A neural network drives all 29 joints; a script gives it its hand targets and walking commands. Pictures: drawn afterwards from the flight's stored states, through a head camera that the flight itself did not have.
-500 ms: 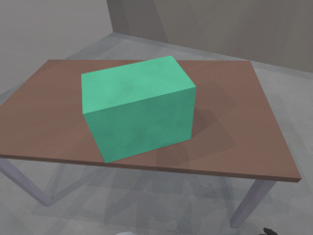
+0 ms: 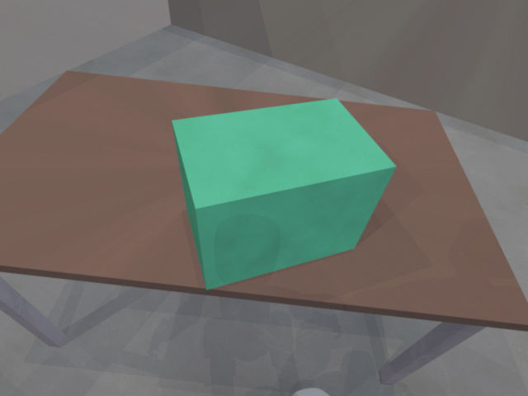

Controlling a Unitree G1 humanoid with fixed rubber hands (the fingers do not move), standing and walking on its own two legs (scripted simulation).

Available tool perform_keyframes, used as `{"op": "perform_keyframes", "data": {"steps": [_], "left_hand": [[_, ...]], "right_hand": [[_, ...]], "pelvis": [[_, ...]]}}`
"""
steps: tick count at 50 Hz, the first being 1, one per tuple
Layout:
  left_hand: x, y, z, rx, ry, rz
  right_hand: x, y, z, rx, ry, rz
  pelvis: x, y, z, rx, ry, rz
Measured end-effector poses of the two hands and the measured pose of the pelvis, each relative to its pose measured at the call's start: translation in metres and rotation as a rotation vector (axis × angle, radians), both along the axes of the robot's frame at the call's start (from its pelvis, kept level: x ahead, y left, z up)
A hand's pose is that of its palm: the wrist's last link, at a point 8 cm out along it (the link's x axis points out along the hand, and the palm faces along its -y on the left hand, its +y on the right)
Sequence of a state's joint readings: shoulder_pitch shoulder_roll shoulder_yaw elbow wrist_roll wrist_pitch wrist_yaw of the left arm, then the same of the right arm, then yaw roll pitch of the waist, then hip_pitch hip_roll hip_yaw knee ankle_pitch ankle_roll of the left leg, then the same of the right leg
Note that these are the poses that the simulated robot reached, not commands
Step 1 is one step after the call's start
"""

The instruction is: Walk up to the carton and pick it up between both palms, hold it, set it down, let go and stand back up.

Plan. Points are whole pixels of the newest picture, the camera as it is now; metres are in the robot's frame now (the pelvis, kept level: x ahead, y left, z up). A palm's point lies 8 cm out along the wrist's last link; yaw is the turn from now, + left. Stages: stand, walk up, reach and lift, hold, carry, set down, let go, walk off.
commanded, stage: walk up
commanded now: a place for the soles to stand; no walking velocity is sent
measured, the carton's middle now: (273, 191) +0.48 -0.03 +0.02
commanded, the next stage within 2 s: none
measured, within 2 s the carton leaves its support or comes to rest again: neither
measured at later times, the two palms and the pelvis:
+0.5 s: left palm out of the picture +0.09 +0.36 -0.15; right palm out of the picture +0.08 -0.27 -0.07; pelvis +0.01 +0.06 -0.01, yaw -2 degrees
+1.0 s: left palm out of the picture +0.12 +0.26 -0.10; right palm out of the picture +0.08 -0.38 -0.13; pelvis +0.03 -0.06 -0.01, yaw -7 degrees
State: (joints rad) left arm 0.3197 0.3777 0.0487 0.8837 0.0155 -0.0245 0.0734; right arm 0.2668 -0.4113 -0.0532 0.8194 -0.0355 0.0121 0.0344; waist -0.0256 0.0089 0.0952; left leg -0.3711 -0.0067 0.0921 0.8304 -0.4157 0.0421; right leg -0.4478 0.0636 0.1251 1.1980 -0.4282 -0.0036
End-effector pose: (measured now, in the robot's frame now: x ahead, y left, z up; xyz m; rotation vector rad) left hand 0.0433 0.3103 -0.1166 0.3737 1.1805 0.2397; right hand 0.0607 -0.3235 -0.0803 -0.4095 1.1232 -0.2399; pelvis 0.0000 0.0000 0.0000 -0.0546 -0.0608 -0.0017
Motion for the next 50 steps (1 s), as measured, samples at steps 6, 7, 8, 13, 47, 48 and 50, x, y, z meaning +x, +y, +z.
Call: {"op": "perform_keyframes", "data": {"steps": [6, 7, 8, 13, 47, 48, 50], "left_hand": [[0.003, 0.008, 0.008, -0.074, 0.074, 0.01], [0.002, 0.011, 0.01, -0.075, 0.087, 0.009], [0.001, 0.014, 0.013, -0.072, 0.099, 0.008], [-0.011, 0.037, 0.015, -0.02, 0.093, 0.048], [0.067, -0.052, -0.009, -0.005, 0.032, -0.076], [0.069, -0.051, -0.001, 0.017, 0.023, -0.077], [0.074, -0.048, 0.014, 0.063, 0.01, -0.083]], "right_hand": [[0.014, 0.01, 0.043, -0.079, 0.033, -0.003], [0.017, 0.013, 0.046, -0.08, 0.038, -0.001], [0.021, 0.016, 0.046, -0.079, 0.038, 0.001], [0.055, 0.033, 0.031, -0.057, -0.009, 0.038], [0.011, -0.057, -0.034, -0.011, -0.025, -0.135], [0.015, -0.057, -0.038, 0.008, -0.029, -0.135], [0.021, -0.054, -0.046, 0.045, -0.033, -0.134]], "pelvis": [[0.015, 0.017, 0.028, 0.0, 0.052, 0.005], [0.016, 0.02, 0.03, -0.001, 0.064, 0.004], [0.016, 0.023, 0.032, -0.001, 0.074, 0.002], [0.016, 0.035, 0.024, 0.02, 0.026, 0.0], [0.031, -0.057, -0.019, 0.06, -0.026, -0.115], [0.031, -0.059, -0.017, 0.061, -0.021, -0.117], [0.032, -0.062, -0.014, 0.058, -0.01, -0.123]]}}
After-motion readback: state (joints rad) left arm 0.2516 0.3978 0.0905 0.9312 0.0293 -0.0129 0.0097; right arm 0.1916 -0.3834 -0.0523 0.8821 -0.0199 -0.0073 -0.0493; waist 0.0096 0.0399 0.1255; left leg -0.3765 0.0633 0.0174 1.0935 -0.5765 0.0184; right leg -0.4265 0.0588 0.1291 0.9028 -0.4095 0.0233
